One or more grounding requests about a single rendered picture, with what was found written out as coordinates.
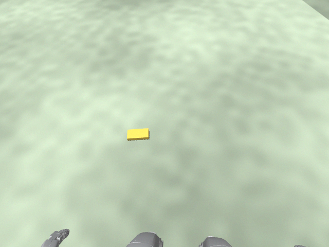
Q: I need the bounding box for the small box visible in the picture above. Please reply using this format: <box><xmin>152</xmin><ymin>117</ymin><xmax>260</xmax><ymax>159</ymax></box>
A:
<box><xmin>127</xmin><ymin>128</ymin><xmax>149</xmax><ymax>140</ymax></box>

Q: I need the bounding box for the left robot hand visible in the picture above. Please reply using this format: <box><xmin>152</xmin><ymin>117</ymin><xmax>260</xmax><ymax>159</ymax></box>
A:
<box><xmin>41</xmin><ymin>229</ymin><xmax>69</xmax><ymax>247</ymax></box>

